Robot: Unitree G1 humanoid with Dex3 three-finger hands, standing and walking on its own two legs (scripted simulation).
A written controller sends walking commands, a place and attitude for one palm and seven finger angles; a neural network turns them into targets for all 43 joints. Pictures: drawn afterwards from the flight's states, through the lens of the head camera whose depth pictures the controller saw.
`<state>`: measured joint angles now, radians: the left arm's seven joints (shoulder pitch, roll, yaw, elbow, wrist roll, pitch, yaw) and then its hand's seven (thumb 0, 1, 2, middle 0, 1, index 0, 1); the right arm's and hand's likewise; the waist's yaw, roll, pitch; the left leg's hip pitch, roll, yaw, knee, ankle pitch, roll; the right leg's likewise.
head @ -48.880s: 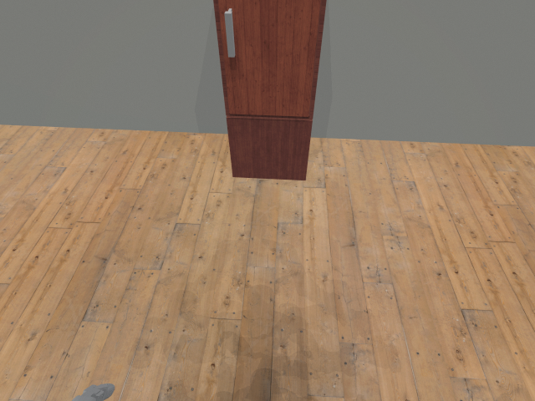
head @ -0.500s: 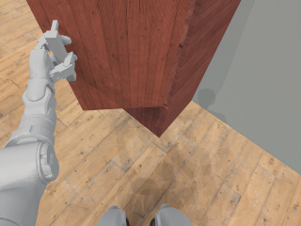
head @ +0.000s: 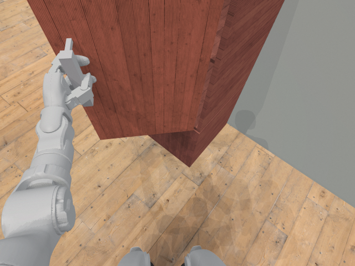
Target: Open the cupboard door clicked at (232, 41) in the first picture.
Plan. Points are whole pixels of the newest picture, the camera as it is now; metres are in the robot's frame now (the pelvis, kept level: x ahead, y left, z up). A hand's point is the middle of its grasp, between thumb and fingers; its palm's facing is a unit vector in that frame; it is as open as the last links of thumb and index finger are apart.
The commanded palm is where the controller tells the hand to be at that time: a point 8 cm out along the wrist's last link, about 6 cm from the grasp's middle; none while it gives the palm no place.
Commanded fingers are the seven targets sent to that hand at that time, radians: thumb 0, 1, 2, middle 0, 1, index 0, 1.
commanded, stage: pull the door open along its arc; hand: left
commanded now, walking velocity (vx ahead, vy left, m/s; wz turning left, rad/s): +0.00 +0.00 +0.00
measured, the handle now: (79, 74) +0.55 +0.19 +0.08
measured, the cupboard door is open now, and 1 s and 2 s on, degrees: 48 74 88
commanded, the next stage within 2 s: open thumb and fingers to let go in 1.38 s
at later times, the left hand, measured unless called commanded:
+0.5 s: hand (116, 137) +0.37 +0.09 +0.09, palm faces +0.39 -0.92 +0.04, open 6.4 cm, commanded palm +0.32 +0.14 +0.08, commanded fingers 0.00 0.90 0.90 -0.40 -1.35 -0.40 -1.35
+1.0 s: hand (120, 136) +0.37 +0.09 +0.09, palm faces +0.48 -0.88 -0.02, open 6.2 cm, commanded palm +0.30 +0.12 +0.08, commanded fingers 0.00 0.90 0.90 -0.40 -1.35 -0.40 -1.35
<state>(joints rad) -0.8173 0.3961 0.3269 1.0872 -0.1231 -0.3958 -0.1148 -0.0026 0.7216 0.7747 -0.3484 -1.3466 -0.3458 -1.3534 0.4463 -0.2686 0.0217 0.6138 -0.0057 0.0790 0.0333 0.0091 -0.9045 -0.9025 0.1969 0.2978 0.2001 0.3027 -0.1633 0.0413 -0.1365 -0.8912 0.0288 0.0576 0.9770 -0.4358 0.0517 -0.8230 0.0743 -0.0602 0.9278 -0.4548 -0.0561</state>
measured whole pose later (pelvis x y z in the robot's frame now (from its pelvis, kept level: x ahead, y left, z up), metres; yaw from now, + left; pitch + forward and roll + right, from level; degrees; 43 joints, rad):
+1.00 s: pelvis -0.01 -0.05 +0.01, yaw +4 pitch +12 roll +1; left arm -0.33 -0.02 0.03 0.54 -0.01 -0.29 0.55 -0.01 0.70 0.80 -0.32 -1.32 -0.29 -1.34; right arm 0.30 -0.24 -0.02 0.67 -0.06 0.07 0.01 0.01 -0.91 -0.90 0.19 0.30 0.20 0.30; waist -0.05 0.03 -0.14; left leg -0.70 0.00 0.00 0.86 -0.37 -0.01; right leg -0.64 0.05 -0.11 0.88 -0.45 -0.11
